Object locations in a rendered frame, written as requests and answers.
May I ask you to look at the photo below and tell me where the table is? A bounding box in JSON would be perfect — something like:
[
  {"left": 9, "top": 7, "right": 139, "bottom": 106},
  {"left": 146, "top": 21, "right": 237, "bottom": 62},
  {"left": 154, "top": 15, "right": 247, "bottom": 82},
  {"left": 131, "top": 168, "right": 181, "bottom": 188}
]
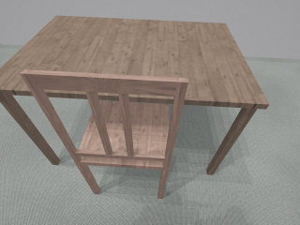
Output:
[{"left": 0, "top": 15, "right": 270, "bottom": 175}]

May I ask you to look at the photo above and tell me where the chair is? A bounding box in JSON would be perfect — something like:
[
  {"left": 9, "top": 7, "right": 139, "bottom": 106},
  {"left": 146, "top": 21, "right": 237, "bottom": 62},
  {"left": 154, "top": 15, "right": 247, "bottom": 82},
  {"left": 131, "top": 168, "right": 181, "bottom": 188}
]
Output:
[{"left": 20, "top": 69, "right": 188, "bottom": 199}]

